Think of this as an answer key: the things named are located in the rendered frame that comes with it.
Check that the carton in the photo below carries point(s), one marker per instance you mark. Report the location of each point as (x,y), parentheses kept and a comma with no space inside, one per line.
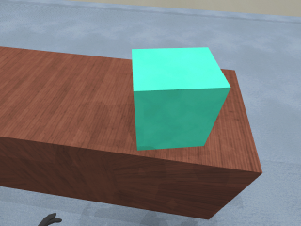
(178,94)

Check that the left robot hand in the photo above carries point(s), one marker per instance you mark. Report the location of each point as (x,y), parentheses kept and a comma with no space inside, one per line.
(50,219)

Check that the pedestal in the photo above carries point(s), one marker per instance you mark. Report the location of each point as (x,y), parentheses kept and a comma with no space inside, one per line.
(67,128)

